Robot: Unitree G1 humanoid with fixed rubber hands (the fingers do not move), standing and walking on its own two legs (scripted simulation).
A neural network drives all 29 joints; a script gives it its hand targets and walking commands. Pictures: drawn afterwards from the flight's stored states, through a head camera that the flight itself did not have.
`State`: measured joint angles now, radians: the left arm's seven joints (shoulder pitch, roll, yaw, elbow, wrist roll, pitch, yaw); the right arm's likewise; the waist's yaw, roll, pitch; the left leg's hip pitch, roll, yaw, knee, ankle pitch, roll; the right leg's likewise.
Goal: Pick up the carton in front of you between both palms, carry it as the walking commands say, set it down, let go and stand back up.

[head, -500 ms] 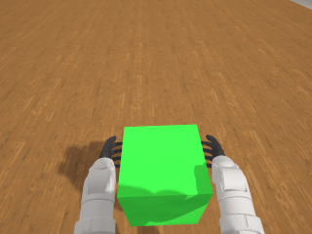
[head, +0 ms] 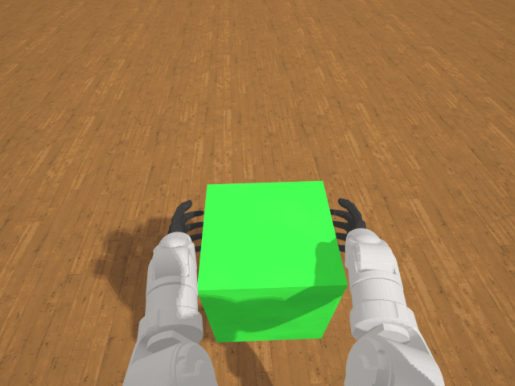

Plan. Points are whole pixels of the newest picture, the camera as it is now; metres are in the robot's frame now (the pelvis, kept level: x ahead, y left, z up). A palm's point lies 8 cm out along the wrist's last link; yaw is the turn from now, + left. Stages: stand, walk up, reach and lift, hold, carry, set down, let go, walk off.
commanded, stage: set down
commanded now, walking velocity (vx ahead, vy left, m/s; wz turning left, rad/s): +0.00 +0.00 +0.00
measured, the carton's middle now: (267, 265) +0.33 +0.00 -0.05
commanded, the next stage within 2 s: none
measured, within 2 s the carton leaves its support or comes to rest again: neither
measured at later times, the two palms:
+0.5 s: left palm (204, 281) +0.37 +0.14 -0.17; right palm (333, 272) +0.38 -0.16 -0.17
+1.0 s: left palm (213, 298) +0.40 +0.14 -0.32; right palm (321, 286) +0.43 -0.16 -0.32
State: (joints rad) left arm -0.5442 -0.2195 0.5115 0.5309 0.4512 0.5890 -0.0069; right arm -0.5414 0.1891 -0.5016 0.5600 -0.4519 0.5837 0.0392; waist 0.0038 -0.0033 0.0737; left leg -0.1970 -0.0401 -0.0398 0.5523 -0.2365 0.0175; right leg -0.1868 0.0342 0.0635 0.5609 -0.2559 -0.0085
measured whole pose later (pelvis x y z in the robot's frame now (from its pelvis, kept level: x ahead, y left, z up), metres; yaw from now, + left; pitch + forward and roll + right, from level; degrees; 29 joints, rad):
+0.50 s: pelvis -0.01 -0.01 -0.10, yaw +0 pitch +33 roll +1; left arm -0.56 -0.17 0.40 0.49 0.20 0.14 0.08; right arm -0.62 0.08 -0.36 0.57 -0.21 0.15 -0.02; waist 0.01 0.00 -0.10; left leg -1.30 -0.06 -0.07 1.09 -0.37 -0.02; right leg -1.29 0.08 0.07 1.12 -0.39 0.00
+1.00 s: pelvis -0.04 -0.01 -0.23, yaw +1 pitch +44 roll +2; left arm -0.83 -0.10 0.46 0.61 0.16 0.18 0.13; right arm -0.93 -0.06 -0.33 0.77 -0.17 0.19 -0.04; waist 0.01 0.01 -0.16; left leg -1.88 -0.11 -0.06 1.60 -0.49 -0.05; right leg -1.88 0.11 0.06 1.63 -0.52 0.01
